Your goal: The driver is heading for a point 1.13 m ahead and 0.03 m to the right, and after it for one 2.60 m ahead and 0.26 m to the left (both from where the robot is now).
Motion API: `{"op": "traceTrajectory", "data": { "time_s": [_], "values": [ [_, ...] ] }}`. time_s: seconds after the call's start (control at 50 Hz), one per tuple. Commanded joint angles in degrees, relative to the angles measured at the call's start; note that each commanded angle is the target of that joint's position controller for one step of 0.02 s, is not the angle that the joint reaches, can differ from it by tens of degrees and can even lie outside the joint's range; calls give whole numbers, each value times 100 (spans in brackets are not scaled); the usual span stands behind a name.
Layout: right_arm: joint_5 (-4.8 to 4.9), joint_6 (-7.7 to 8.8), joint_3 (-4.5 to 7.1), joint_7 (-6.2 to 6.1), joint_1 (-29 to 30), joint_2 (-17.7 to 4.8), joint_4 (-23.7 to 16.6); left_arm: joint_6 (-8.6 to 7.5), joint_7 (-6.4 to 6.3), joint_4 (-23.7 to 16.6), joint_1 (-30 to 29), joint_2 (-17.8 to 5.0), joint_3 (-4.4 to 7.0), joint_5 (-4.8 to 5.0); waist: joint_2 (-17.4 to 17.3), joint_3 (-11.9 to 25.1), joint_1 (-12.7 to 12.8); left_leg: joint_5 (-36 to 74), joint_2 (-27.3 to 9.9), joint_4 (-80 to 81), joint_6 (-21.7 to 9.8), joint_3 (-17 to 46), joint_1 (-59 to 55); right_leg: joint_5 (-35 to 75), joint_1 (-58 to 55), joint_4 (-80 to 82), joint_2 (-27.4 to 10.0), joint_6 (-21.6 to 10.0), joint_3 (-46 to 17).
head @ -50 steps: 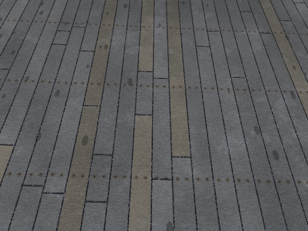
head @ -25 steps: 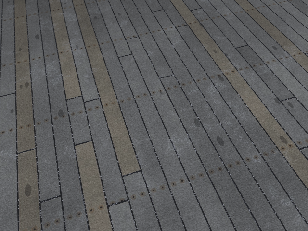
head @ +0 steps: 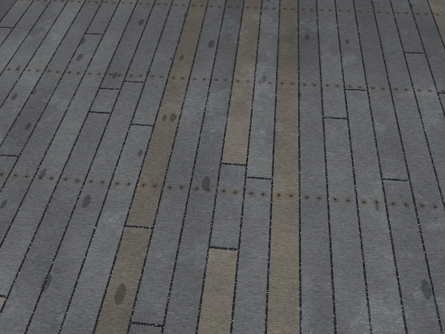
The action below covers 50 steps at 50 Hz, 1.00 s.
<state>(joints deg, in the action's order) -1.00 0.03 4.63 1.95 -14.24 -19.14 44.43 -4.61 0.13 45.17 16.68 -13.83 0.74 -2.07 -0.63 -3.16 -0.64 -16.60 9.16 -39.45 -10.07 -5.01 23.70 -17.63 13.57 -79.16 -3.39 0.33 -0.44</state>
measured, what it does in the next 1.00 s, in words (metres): walks ahead: right foot, then left foot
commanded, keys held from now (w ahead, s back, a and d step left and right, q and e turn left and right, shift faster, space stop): w+q+shift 0.22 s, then w+shift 0.18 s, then w+e+shift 0.60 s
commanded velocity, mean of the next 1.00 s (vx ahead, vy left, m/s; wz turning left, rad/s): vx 0.99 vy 0.00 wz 0.04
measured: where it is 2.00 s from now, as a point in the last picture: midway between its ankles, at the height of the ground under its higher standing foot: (233, 36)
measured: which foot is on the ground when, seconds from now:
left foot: down 0.00-0.32, up 0.34-0.74, down 0.76-1.00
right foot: up 0.00-0.32, down 0.34-0.76, up 0.78-1.00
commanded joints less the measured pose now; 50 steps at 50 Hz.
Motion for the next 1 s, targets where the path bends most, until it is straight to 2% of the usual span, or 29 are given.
{"op": "traceTrajectory", "data": {
  "time_s": [0.02,0.08,0.14,0.2,0.24,0.28,0.3,0.32,0.34,0.36,0.38,0.4,0.42,0.44,0.48,0.54,0.6,0.64,0.68,0.72,0.74,0.76,0.78,0.8,0.82,0.84,0.86,0.92,1.0],
  "values": [
    [-21,167,208,-203,-710,-794,-41,-164,16,-871,-430,-765,77,-156,532,100,81,-148,-1591,2572,-971,3292,-2038,-50,2709,220,-298,25,-458],
    [107,364,108,-168,-638,-685,-122,134,95,-952,-563,-709,18,-274,299,-178,237,136,-1138,2897,-961,2715,-939,-135,2440,1151,-463,297,-198],
    [85,426,131,-153,-805,-764,-130,142,176,-1416,-1712,-611,-90,-152,53,-555,-84,925,-858,3155,-776,2529,-392,1066,2274,2775,-327,432,111],
    [132,434,197,-128,-1089,-903,-33,91,203,-1585,-2176,-588,-133,-34,-259,-277,-431,2591,-901,2968,-482,2563,-935,2177,1762,4062,34,305,217],
    [156,457,221,-164,-1067,-992,18,48,174,-1612,-2161,-699,-107,-5,-285,-48,-420,3428,-1064,2759,-323,2564,-1479,2416,1360,4599,160,139,156],
    [148,497,229,-212,-1018,-1118,87,17,99,-1400,-1538,-934,3,-27,-295,454,-150,5038,-1150,2051,-63,2512,-2048,2134,388,4858,458,-45,178],
    [64,511,247,-208,-935,-1286,117,0,27,-1174,-742,-1222,139,4,-341,956,270,5791,-1226,1159,48,2503,-2288,1580,-347,4695,585,-148,161],
    [-21,514,250,-193,-614,-1345,118,6,-79,-865,427,-1394,256,52,-323,1409,1024,5716,-1130,-192,134,2327,-1983,1250,-1417,4769,453,-220,250],
    [-97,568,138,-203,-439,-893,75,5,-217,-577,1602,-1680,401,-15,-39,1875,1523,4501,-864,-2034,191,2027,-1056,-118,-2665,4520,-199,-316,-421],
    [123,586,-135,-172,-1228,231,-161,-39,-198,-490,1588,-2202,506,-268,2068,2321,703,-963,53,-4119,405,1618,831,-1753,-3804,5419,-1926,-909,-3606],
    [98,587,-214,-169,-1338,-121,-142,-5,-64,-533,1003,-1894,517,-140,1956,2289,493,-712,-158,-4440,296,1553,1540,-2759,-3451,6499,-1995,-1193,-5468],
    [15,514,-160,-166,-750,-440,-84,-6,-12,-624,296,-1309,434,-81,942,1288,398,6,-616,-4246,300,1417,1642,-2746,-2497,6548,-1734,-1177,-4399],
    [-76,491,-172,-95,-246,-509,-178,-6,33,-496,198,-1024,381,-50,270,820,419,263,-740,-3982,337,1301,1507,-1790,-1758,6493,-1428,-1187,-3588],
    [-147,475,-187,-32,198,-451,-326,-23,48,-290,380,-865,324,-61,88,532,415,191,-821,-3719,343,1317,1441,-1022,-1313,6475,-1092,-1087,-2891],
    [-253,409,-311,63,272,-144,-525,-86,54,126,730,-642,231,16,515,265,108,-23,-1011,-3301,432,1280,1478,-431,-860,6591,-787,-1153,-2409],
    [-380,407,-463,106,918,-65,-928,-168,39,300,974,-814,272,137,450,-158,9,42,-1370,-2375,734,916,2011,116,-507,7056,-736,-1423,-2271],
    [-209,497,-640,239,1755,7,-1243,-189,22,221,717,-1092,400,135,418,-388,47,1191,-1277,-207,984,567,647,841,625,7561,-313,-1252,-1478],
    [-115,490,-630,236,1861,-59,-1208,-209,88,271,865,-1343,475,227,457,-244,125,1701,-1022,171,974,299,-414,1782,774,7762,-448,-1202,-1457],
    [-117,490,-540,121,1785,-257,-1151,-191,112,369,1063,-1356,474,263,380,-52,120,1733,-937,573,897,352,-654,2869,29,7225,-510,-1058,-1381],
    [-179,534,-363,-41,688,-533,-797,-148,103,462,1181,-1527,511,223,266,785,-380,1007,-630,828,761,269,-1947,4475,-372,5299,-275,-850,-1103],
    [-219,562,-244,-154,-214,-729,-582,-145,111,412,1042,-1528,525,230,250,1254,-843,737,-1009,726,700,519,-3204,3910,393,3872,-24,-748,-1074],
    [-352,576,-69,-289,-1346,-1196,-476,-181,95,227,938,-983,403,209,-472,2054,-1194,-1432,-2475,970,581,2074,-4321,1651,1277,1898,338,-713,-780],
    [-412,505,-4,-304,-1236,-1484,-515,-138,66,-82,1339,-350,260,451,-1736,2681,-676,-3056,-3802,2239,157,4975,-4818,-856,2572,206,736,-634,-505],
    [-272,447,4,-305,-701,-1128,-542,-41,32,-66,1011,-706,291,320,-1203,1877,-530,-3432,-3569,2642,31,5072,-4125,-362,3233,-159,356,-691,-440],
    [-217,478,-106,-288,-316,-590,-565,33,63,-54,543,-802,323,220,-595,1039,-474,-2530,-3264,2507,93,3950,-3418,50,3377,42,85,-684,-381],
    [-218,515,-153,-255,-213,-337,-466,86,124,-45,336,-736,324,188,-312,573,-353,-1325,-3005,2567,156,3090,-2774,219,3199,290,-80,-634,-373],
    [-196,555,-184,-256,-218,-218,-363,161,184,-62,246,-646,328,122,-369,360,-203,-630,-2769,2666,267,2432,-2356,243,3025,462,-200,-592,-402],
    [-12,711,-236,-209,-469,57,12,415,314,-345,-236,-342,263,28,-495,-21,39,736,-2609,2923,441,1251,-2027,356,3243,648,-420,-500,-302],
    [-13,819,-221,-207,-306,-1,164,423,495,-908,-1164,-319,133,45,-417,-249,253,2294,-2202,3215,634,-270,-1716,1554,3093,1798,-349,-559,112]
  ]
}}
Velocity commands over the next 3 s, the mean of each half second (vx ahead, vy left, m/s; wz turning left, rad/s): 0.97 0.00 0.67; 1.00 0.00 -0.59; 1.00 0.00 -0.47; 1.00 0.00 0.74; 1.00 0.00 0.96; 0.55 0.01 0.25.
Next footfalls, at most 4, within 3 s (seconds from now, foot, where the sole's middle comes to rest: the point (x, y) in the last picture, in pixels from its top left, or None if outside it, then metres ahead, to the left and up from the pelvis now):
0.34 right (268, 300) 0.55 -0.09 -0.74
0.76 left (161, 220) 0.84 0.25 -0.74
1.18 right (217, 128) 1.26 0.06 -0.75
1.64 left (214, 58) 1.72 0.07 -0.74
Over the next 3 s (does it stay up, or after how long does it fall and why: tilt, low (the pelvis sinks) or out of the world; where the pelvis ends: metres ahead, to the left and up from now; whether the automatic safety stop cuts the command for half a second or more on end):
stays up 2.61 0.36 0.01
